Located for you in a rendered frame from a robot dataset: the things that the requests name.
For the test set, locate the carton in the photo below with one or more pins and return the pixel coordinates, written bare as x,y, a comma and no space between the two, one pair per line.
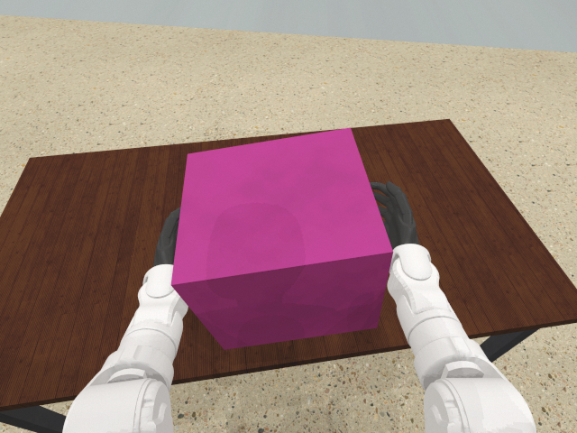
281,240

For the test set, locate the robot left upper arm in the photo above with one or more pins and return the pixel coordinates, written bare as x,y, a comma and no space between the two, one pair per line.
137,406

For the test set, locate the left robot hand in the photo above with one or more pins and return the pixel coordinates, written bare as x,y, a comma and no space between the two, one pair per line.
166,246

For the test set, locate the robot right upper arm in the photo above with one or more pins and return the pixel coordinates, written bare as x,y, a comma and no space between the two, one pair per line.
475,405

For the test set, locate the table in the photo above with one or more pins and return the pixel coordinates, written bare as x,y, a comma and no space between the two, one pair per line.
80,231

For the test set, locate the right robot hand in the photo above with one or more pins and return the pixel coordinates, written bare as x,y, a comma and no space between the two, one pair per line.
400,224

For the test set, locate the left robot forearm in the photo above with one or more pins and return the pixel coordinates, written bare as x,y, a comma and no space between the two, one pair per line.
151,341

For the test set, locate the right robot forearm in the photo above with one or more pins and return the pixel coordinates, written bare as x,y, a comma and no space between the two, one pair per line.
436,336

